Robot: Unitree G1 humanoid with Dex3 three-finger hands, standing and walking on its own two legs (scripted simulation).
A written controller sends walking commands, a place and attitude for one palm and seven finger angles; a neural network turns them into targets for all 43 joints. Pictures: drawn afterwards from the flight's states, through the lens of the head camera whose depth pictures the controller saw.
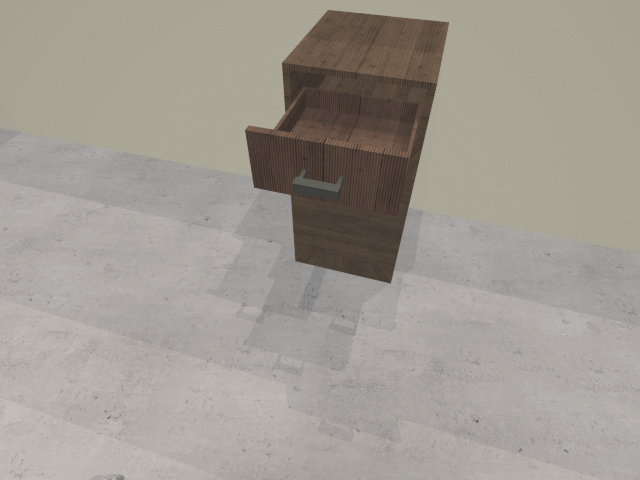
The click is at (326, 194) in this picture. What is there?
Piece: drawer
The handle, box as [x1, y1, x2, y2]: [292, 169, 343, 200]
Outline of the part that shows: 292,183 292,188 295,192 337,200 340,193 340,186 343,180 343,176 339,176 337,182 335,184 306,179 304,177 306,174 306,170 303,169 299,176 295,177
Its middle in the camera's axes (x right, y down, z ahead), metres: +0.00 -0.12 +0.84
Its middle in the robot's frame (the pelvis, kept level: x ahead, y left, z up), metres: +0.70 +0.05 -0.05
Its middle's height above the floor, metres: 0.72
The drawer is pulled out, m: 0.30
